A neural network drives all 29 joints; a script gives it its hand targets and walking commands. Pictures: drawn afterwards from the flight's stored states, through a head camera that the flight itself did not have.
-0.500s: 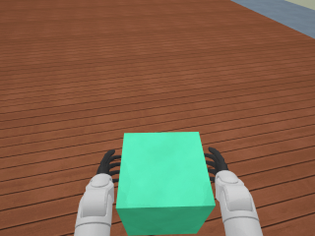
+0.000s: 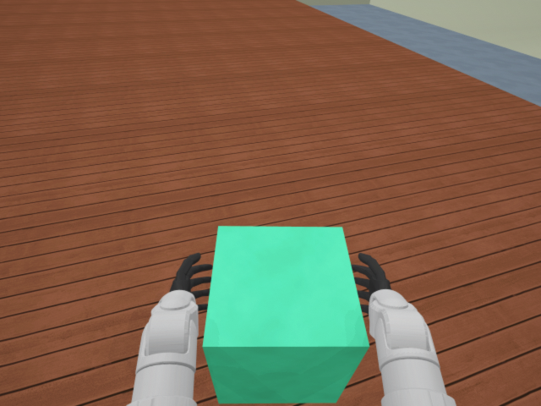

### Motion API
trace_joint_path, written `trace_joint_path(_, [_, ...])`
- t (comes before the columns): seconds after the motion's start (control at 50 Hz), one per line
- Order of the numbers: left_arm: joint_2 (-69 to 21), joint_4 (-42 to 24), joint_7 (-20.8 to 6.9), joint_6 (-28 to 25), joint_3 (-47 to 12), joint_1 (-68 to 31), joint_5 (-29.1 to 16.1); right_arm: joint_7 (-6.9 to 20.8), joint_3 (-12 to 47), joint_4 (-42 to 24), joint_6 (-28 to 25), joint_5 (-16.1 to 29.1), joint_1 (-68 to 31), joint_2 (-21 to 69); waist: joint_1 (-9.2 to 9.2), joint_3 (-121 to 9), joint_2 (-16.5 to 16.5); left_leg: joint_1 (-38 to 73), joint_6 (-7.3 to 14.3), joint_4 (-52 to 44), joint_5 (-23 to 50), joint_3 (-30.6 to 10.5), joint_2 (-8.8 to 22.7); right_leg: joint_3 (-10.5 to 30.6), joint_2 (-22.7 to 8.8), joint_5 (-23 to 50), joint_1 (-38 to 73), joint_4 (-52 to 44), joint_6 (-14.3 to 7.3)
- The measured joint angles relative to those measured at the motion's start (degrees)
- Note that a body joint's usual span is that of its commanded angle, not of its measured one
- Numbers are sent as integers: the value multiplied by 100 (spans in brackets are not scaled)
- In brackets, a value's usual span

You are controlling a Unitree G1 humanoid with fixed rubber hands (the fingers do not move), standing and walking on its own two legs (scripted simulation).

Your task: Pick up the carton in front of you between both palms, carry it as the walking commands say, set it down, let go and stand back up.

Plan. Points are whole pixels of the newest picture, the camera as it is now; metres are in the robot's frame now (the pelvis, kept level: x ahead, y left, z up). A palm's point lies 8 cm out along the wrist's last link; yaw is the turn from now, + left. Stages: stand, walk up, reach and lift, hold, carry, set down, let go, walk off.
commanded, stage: hold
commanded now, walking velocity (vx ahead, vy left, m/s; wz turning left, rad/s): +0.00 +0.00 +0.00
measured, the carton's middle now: (279, 317) +0.31 +0.00 -0.04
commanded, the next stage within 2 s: set down in 0.06 s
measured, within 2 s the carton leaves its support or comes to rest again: neither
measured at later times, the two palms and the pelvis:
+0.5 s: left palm (191, 301) +0.35 +0.16 -0.04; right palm (355, 298) +0.35 -0.14 -0.03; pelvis +0.00 -0.01 -0.02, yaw +1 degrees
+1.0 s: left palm (203, 326) +0.40 +0.16 -0.22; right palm (334, 325) +0.40 -0.14 -0.21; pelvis -0.04 -0.01 -0.14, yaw -1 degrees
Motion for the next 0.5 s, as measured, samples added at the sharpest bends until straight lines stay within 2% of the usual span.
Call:
trace_joint_path(0.16, [-25, 94, -1, -24, 86, -97, 13, 15, -89, 54, 1, -59, -81, 23, 4, -28, -6, 13, 28, -7, -50, 4, -39, 97, -4, -18, 12, -39, 18])
trace_joint_path(0.26, [-149, 543, -9, -247, 543, -499, 244, 38, -490, 447, -183, -318, -455, 145, 20, 14, -12, -166, 18, 186, -153, -18, -44, 117, 23, -129, -175, 171, 11])
trace_joint_path(0.4, [-124, 1360, -231, -1016, 1303, -1308, 684, 43, -1283, 1048, -889, -844, -1182, 368, 49, 247, -31, -1070, -34, 825, -358, -121, -22, 50, 112, -369, -1067, 843, 13])
trace_joint_path(0.5, [-6, 1539, -298, -1866, 1371, -1545, 724, -24, -1407, 1111, -1692, -889, -1397, 423, 57, 412, -8, -2304, -102, 1332, -397, -266, 6, -69, 204, -453, -2273, 1366, -21])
